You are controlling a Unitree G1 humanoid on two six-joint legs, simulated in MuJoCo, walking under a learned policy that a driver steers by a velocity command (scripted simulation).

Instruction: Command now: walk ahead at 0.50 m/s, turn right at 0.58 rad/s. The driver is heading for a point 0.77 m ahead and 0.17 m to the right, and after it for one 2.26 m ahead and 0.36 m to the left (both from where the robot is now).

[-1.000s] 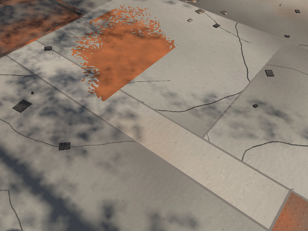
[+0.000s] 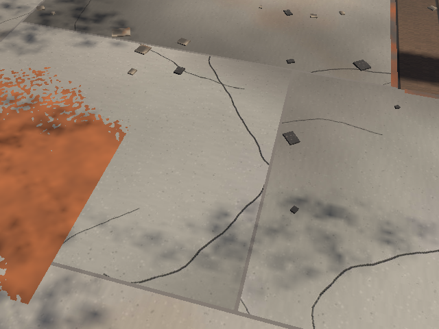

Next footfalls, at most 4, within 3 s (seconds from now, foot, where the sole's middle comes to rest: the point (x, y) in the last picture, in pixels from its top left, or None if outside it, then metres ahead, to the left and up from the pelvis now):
0.24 right None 0.28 -0.16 -0.78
0.74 left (227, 292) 0.61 -0.05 -0.78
1.14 right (305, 310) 0.54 -0.29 -0.78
2.06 right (295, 294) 0.59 -0.27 -0.78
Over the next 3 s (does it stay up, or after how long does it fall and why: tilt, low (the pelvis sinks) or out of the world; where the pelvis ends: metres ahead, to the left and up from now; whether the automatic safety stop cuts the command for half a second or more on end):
stays up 0.76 -0.09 -0.01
